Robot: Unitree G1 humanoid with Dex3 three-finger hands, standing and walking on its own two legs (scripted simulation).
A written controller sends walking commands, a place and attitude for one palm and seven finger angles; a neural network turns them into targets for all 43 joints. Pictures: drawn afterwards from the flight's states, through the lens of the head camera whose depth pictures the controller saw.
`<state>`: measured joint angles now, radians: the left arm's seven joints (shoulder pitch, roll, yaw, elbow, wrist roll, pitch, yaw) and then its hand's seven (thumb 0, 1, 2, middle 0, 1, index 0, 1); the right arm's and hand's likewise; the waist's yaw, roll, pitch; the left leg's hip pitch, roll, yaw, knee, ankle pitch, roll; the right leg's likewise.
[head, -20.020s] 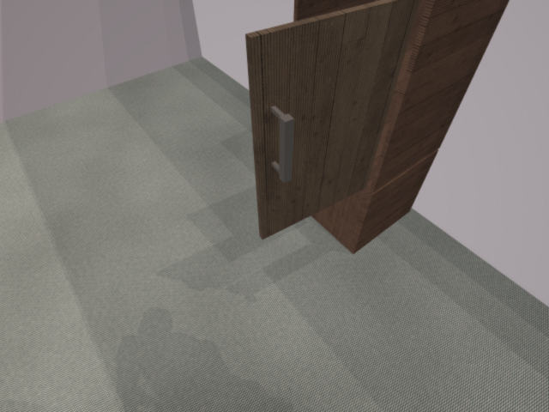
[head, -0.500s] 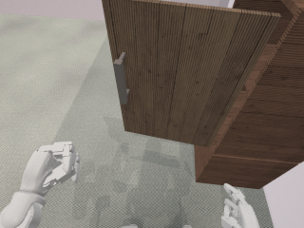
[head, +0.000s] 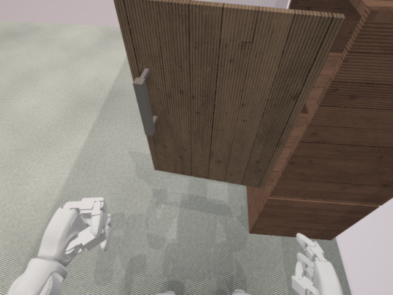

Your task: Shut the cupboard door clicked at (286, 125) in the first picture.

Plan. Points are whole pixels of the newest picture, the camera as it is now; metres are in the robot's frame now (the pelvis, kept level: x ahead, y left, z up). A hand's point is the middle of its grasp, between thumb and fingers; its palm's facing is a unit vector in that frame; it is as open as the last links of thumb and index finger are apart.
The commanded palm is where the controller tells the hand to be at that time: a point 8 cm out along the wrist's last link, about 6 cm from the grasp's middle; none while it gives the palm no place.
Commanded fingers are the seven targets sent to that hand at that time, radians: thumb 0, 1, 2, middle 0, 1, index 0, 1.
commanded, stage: bring the fist close to the handle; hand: left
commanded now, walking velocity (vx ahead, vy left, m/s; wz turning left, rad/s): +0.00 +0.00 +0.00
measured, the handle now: (148, 103) +0.54 +0.16 +0.07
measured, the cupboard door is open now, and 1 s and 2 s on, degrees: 83 83 77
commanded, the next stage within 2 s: push the door shut along its arc in 1.34 s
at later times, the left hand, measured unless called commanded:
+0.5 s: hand (124, 169) +0.34 +0.17 +0.08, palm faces -0.11 -0.99 -0.03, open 3.1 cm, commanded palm +0.33 +0.21 +0.07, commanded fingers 0.00 0.90 0.90 -1.30 -1.50 -1.30 -1.50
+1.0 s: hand (151, 128) +0.45 +0.13 +0.07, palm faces -0.12 -0.99 -0.01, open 3.1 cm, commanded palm +0.42 +0.19 +0.07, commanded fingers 0.00 0.90 0.90 -1.30 -1.50 -1.30 -1.50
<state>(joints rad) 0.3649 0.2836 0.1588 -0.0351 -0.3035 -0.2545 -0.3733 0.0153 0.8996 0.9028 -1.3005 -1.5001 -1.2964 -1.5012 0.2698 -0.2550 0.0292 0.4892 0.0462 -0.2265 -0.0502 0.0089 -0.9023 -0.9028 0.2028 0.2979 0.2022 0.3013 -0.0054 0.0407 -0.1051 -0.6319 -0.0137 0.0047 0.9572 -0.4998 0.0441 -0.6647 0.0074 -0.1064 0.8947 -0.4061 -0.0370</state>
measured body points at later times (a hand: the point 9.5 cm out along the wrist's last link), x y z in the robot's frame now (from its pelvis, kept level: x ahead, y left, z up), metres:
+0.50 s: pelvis +0.00 +0.00 +0.00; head +0.06 -0.01 +0.45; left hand +0.34 +0.22 +0.08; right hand +0.14 -0.25 -0.09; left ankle -0.01 +0.09 -0.69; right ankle +0.02 -0.10 -0.69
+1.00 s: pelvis +0.00 -0.01 +0.00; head +0.09 -0.01 +0.44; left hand +0.45 +0.19 +0.08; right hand +0.06 -0.27 -0.12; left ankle -0.01 +0.09 -0.69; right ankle +0.02 -0.10 -0.69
